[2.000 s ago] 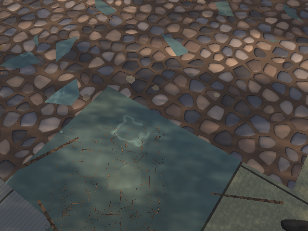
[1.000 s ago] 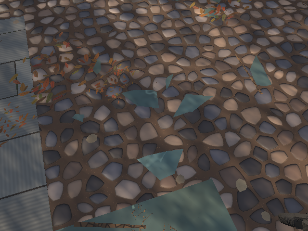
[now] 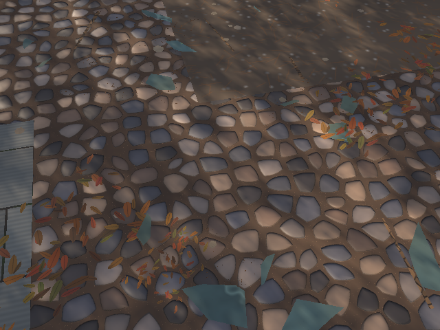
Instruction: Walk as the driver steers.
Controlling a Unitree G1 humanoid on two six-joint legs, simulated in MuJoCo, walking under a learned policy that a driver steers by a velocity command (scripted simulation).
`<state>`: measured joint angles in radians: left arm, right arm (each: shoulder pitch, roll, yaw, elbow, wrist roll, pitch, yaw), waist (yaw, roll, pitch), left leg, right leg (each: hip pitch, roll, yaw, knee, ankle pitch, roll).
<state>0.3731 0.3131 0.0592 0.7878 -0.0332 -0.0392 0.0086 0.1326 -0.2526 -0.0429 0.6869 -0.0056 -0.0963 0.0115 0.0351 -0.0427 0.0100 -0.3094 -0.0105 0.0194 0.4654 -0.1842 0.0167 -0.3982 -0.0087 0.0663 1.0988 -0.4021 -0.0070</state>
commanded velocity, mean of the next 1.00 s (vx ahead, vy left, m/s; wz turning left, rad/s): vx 0.50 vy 0.00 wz -0.28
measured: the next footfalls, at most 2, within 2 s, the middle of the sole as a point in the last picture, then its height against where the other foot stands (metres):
right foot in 0.38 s outside the picture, level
left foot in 0.90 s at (250, 269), level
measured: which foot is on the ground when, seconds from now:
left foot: down 0.00-0.38, up 0.40-0.88, down 0.90-1.00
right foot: up 0.00-0.36, down 0.38-0.92, up 0.94-1.00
